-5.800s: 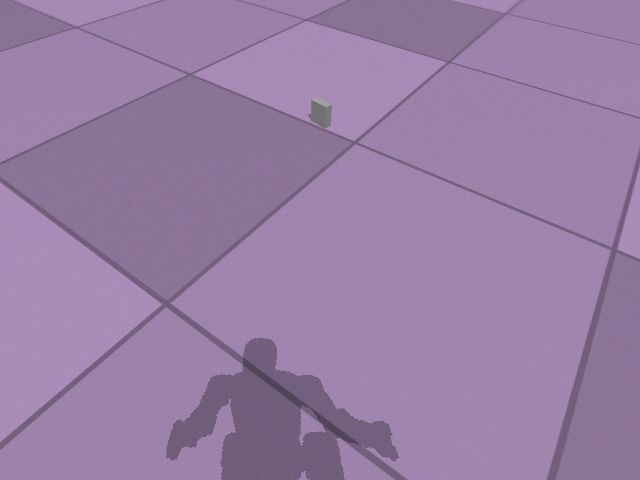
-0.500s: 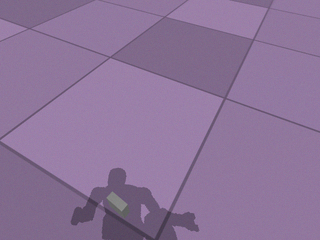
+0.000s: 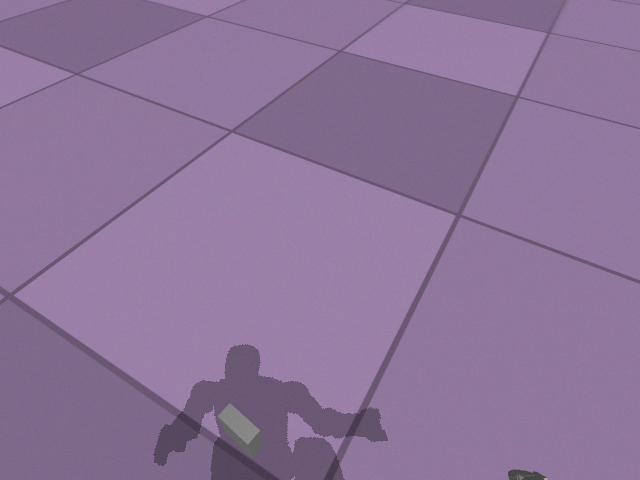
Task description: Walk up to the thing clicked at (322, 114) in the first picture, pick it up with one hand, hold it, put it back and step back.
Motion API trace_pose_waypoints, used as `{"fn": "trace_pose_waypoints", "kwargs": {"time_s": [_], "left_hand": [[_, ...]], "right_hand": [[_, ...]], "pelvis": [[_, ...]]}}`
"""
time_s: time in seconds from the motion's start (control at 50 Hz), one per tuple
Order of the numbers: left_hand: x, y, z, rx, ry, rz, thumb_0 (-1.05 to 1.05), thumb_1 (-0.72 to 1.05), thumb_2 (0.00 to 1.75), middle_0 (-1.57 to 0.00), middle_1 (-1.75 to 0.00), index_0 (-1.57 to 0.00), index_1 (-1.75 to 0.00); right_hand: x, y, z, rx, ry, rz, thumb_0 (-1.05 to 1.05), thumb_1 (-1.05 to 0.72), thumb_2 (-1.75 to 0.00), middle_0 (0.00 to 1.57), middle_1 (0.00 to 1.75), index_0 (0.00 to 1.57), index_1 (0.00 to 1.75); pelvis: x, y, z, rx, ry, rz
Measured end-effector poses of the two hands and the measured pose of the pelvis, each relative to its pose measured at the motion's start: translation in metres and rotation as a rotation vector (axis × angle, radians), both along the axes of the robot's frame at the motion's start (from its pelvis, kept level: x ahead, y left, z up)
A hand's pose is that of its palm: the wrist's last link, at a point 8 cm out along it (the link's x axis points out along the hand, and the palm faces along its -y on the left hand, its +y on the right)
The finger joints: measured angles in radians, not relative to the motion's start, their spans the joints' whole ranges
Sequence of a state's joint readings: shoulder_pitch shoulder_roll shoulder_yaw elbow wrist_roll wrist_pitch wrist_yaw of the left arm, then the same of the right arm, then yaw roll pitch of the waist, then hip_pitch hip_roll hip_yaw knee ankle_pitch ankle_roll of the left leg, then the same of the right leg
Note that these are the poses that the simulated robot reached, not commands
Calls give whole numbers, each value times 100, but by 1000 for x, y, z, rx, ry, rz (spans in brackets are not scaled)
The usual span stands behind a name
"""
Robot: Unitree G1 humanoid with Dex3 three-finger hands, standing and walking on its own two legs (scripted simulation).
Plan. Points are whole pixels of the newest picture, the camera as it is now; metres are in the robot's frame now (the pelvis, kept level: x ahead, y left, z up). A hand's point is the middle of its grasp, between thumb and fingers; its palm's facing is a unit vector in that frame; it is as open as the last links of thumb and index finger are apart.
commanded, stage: walk up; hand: left
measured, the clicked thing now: (241, 431) +0.41 +0.21 -0.71
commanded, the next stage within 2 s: stand in 0.78 s
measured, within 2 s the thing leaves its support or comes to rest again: neither
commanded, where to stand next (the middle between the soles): +0.03 +0.00 m, yaw -1 degrees
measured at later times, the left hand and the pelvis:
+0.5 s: hand out of the picture +0.09 +0.24 -0.15, palm faces -0.02 -0.95 -0.32, open 7.4 cm; pelvis +0.01 +0.00 +0.00, yaw +0 degrees
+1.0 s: hand out of the picture +0.09 +0.25 -0.15, palm faces -0.01 -0.94 -0.33, open 7.4 cm; pelvis +0.01 +0.00 +0.00, yaw +0 degrees
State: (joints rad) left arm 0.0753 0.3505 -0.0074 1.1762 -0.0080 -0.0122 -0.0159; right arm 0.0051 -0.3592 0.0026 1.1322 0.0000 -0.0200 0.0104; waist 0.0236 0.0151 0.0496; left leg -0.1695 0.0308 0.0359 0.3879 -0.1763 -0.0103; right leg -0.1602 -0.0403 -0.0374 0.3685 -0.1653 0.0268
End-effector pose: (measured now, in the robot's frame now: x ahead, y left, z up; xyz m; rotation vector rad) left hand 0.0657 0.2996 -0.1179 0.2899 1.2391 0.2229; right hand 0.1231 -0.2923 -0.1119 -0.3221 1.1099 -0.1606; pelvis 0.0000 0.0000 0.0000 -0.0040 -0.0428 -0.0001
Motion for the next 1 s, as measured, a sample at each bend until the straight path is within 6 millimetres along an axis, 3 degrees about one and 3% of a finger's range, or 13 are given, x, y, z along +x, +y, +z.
{"fn": "trace_pose_waypoints", "kwargs": {"time_s": [0.46,0.6,1.0], "left_hand": [[23,-10,1,-17,-3,-34,1,90,90,-20,-30,-20,-30],[23,-10,0,-19,-2,-29,1,90,90,-20,-30,-20,-30],[18,-7,3,-4,-1,-24,1,90,90,-20,-30,-20,-30]], "right_hand": [[-64,-10,-8,-8,150,-91,1,-91,-90,20,30,20,30],[-62,-8,-8,-6,144,-86,1,-91,-90,20,30,20,30],[-32,-6,-5,-2,90,-47,1,-91,-90,20,30,21,30]], "pelvis": [[6,-2,3,2,6,-7],[7,-2,3,2,8,-6],[12,-3,4,3,9,0]]}}
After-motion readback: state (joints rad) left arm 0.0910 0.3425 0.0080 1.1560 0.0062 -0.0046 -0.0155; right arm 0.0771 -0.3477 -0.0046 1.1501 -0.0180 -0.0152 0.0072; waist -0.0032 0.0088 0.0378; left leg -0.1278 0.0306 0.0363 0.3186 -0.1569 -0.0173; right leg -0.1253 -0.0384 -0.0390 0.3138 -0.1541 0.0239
